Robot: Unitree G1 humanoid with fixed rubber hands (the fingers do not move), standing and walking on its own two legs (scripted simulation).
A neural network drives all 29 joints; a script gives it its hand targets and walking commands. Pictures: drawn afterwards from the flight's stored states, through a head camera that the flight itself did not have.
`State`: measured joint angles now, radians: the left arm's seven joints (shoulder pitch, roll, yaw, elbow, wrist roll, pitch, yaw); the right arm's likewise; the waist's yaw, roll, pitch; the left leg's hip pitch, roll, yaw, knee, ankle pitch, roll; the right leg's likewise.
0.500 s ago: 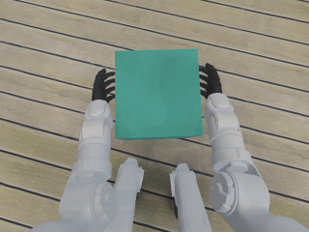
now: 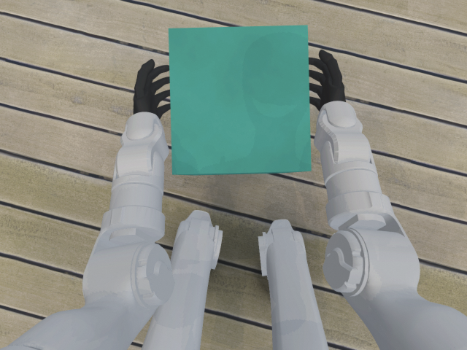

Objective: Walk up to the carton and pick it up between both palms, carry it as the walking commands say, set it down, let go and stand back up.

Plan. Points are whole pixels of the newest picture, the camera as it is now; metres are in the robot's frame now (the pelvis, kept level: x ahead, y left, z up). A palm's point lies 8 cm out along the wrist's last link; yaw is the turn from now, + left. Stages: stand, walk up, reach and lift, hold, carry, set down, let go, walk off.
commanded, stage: set down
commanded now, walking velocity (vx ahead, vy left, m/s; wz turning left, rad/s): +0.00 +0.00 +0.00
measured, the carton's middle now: (238, 117) +0.48 +0.03 -0.18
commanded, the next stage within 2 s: none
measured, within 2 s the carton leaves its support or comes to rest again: rests again in 1.86 s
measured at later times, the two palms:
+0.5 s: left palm (163, 117) +0.48 +0.17 -0.19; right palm (314, 105) +0.52 -0.12 -0.19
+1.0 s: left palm (171, 119) +0.49 +0.17 -0.27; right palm (303, 108) +0.54 -0.11 -0.26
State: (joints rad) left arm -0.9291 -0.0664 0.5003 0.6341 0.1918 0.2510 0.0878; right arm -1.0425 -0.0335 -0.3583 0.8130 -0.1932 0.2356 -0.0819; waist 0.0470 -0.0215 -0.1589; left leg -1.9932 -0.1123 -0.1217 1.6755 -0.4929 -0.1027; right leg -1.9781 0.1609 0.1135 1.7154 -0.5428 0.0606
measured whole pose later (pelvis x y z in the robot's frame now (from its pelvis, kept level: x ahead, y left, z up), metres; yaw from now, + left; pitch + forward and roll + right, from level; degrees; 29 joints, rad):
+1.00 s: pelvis -0.01 +0.00 -0.11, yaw +0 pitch +45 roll +2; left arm -1.21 0.06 0.45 0.74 0.10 0.23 0.14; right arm -1.36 -0.19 -0.23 0.96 -0.07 0.21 -0.12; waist 0.05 -0.03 0.14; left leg -2.27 -0.13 -0.10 2.05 -0.56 -0.13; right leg -2.26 0.18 0.09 2.10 -0.61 0.08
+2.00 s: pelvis -0.01 +0.00 -0.13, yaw +1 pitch +41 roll +2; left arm -1.28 0.11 0.41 0.90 0.07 0.18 0.11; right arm -1.40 -0.24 -0.20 1.07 -0.05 0.16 -0.10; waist 0.06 -0.01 0.24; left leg -2.26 -0.10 -0.07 2.14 -0.59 -0.11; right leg -2.26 0.14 0.06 2.19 -0.64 0.05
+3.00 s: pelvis -0.02 +0.00 -0.13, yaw +1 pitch +39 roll +3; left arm -1.35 0.23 0.27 1.10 -0.13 0.02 0.14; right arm -1.45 -0.39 -0.04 1.17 0.12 0.05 -0.08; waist 0.06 0.01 0.32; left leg -2.26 -0.07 -0.03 2.13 -0.55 -0.08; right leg -2.25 0.09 0.06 2.18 -0.61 0.04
